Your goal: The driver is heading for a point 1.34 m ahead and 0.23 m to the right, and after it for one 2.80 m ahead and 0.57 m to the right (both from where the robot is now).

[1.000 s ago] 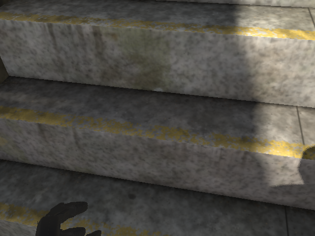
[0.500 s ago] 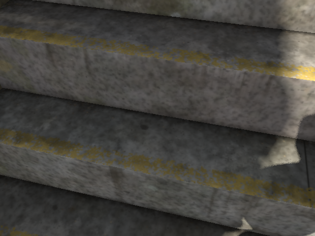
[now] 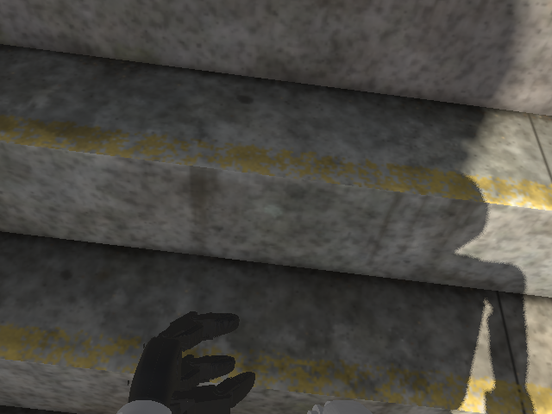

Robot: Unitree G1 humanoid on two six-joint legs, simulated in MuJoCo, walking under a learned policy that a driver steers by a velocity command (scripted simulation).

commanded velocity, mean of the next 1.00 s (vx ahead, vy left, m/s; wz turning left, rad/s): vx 0.48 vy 0.00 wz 0.00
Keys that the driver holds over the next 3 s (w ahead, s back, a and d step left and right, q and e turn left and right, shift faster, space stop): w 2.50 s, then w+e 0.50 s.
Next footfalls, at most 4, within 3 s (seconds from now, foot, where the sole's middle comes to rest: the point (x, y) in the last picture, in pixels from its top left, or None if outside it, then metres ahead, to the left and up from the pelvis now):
0.50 right None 0.22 -0.20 -0.53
0.98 left None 0.04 0.07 -0.78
1.42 right None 0.19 -0.19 -0.53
1.80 left None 0.09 0.09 -0.53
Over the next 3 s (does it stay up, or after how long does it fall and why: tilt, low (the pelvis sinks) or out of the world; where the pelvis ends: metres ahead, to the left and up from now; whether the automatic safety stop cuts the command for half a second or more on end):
stays up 0.03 0.17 -0.05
